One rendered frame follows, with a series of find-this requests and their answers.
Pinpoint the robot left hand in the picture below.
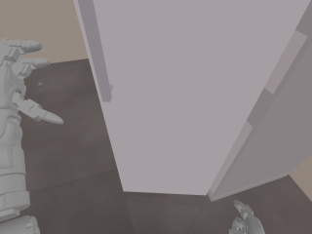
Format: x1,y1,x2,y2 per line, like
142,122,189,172
0,38,63,125

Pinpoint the left robot forearm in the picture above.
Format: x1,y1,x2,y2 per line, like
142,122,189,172
0,107,30,222

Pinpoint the fridge door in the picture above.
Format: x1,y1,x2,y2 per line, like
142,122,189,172
73,0,311,196

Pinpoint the robot right hand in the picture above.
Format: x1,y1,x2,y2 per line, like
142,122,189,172
229,200,265,234

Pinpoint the handle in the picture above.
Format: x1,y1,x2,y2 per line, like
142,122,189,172
77,0,113,102

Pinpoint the left robot upper arm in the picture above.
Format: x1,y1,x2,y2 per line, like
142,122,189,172
0,215,41,234

